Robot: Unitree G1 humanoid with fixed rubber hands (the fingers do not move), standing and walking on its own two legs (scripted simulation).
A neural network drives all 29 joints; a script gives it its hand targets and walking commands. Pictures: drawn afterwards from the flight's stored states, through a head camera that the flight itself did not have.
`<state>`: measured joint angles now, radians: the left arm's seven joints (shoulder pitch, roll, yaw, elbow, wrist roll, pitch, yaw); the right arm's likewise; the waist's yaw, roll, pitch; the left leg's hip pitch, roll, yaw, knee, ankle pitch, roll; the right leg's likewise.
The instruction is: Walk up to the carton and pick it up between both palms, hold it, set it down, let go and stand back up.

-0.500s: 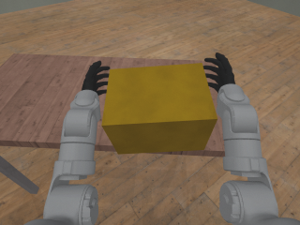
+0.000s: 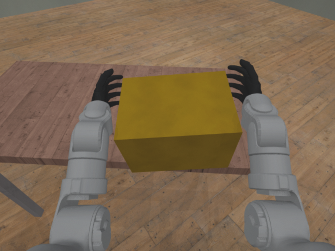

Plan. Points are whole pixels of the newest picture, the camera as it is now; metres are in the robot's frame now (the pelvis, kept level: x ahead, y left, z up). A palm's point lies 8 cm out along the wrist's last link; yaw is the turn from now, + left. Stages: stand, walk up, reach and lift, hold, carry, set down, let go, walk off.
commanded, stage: hold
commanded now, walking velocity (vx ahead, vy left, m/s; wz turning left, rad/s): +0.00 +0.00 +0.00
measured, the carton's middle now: (176, 123) +0.37 +0.00 +0.12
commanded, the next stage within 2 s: none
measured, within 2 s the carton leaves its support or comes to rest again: neither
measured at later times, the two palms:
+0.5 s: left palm (104, 104) +0.38 +0.16 +0.17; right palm (251, 97) +0.38 -0.17 +0.19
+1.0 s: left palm (105, 104) +0.38 +0.16 +0.16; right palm (251, 97) +0.38 -0.17 +0.19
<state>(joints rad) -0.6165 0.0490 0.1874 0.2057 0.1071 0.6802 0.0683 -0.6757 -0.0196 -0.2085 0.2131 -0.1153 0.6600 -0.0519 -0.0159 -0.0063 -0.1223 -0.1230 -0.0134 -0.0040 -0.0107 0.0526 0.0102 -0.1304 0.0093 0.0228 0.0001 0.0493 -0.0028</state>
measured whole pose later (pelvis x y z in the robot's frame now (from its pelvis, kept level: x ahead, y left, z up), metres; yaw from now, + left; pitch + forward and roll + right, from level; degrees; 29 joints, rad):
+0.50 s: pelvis +0.00 +0.00 +0.00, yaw +0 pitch +5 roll +0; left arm -0.62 0.05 0.19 0.24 0.11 0.66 0.07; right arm -0.68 -0.02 -0.21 0.25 -0.12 0.63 -0.05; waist -0.02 -0.01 -0.13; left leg -0.13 -0.01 0.00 -0.02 0.06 0.01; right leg -0.14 0.01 0.02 -0.01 0.06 -0.01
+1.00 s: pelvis +0.00 +0.00 +0.00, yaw +0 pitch +5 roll +0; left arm -0.61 0.05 0.18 0.23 0.10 0.65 0.08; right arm -0.67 -0.03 -0.20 0.25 -0.11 0.63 -0.05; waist -0.02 0.00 -0.13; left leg -0.13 -0.01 0.00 -0.02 0.05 0.01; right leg -0.14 0.01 0.02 0.00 0.05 -0.01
